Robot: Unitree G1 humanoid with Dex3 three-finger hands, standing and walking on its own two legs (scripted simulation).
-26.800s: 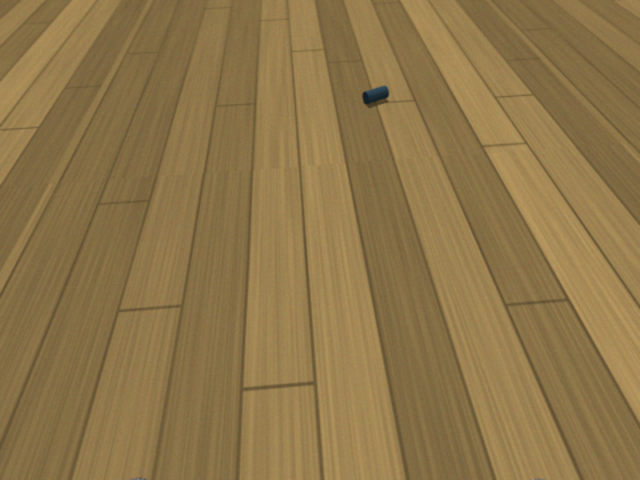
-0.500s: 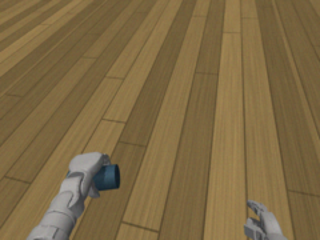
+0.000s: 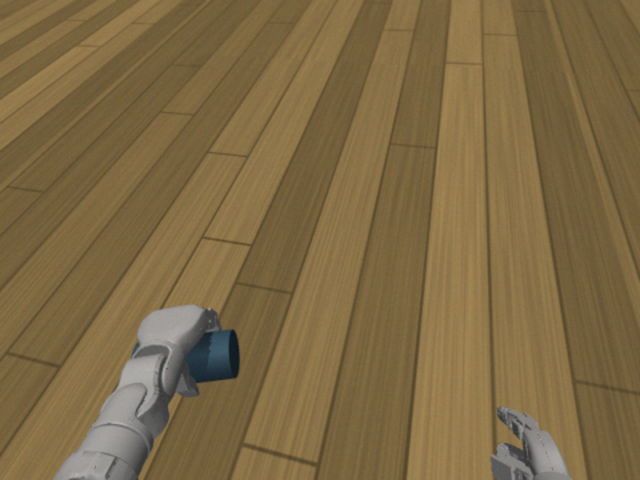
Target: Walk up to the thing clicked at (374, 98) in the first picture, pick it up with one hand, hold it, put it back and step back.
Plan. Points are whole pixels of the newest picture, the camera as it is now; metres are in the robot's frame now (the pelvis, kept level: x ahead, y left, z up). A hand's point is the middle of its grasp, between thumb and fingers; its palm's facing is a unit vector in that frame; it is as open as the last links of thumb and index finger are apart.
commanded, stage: crouch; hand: left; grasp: from above
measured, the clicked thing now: (188, 359) +0.29 +0.23 -0.07
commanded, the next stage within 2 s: lower in 1.88 s
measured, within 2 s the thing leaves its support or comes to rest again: neither
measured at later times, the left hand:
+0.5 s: hand (193, 386) +0.27 +0.24 -0.13, palm faces -0.48 -0.04 -0.88, open 9.7 cm
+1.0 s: hand (217, 407) +0.31 +0.27 -0.38, palm faces -0.45 -0.02 -0.89, open 9.7 cm
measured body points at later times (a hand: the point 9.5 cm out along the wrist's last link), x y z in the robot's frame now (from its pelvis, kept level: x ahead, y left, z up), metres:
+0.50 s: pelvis -0.01 +0.00 -0.03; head +0.05 +0.00 +0.42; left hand +0.29 +0.24 -0.08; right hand +0.11 -0.27 -0.15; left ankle +0.02 +0.13 -0.74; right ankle +0.01 -0.13 -0.74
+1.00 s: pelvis -0.06 +0.01 -0.23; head +0.11 +0.02 +0.18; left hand +0.33 +0.27 -0.32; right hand +0.03 -0.26 -0.37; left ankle +0.02 +0.13 -0.74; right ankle +0.00 -0.13 -0.74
